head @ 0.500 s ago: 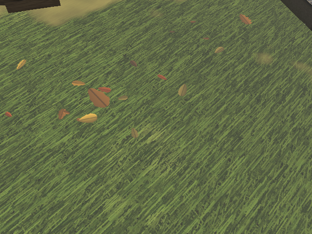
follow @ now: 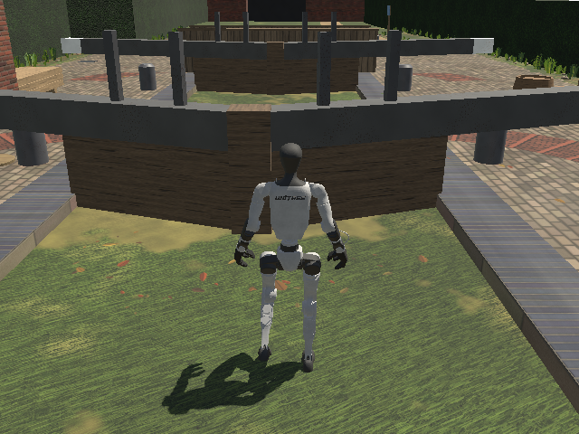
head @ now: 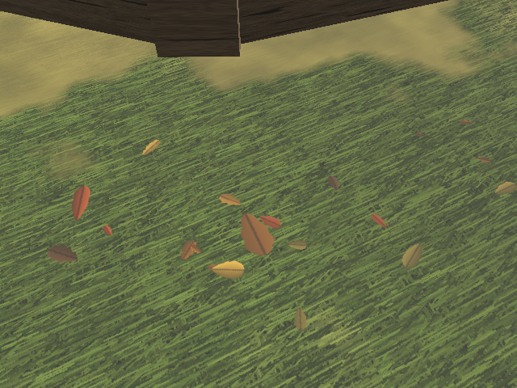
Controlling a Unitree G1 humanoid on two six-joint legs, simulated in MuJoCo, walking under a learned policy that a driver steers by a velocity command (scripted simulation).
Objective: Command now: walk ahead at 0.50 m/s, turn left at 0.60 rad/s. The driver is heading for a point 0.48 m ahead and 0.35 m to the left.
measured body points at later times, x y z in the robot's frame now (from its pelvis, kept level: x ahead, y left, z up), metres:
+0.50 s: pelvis +0.26 +0.09 +0.00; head +0.30 +0.11 +0.45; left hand +0.32 +0.40 -0.11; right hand +0.46 -0.14 -0.09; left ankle +0.28 +0.16 -0.74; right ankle +0.28 -0.09 -0.66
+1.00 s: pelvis +0.53 +0.13 +0.00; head +0.56 +0.14 +0.44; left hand +0.52 +0.43 -0.11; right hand +0.77 -0.06 -0.12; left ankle +0.42 +0.22 -0.67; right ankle +0.63 +0.07 -0.74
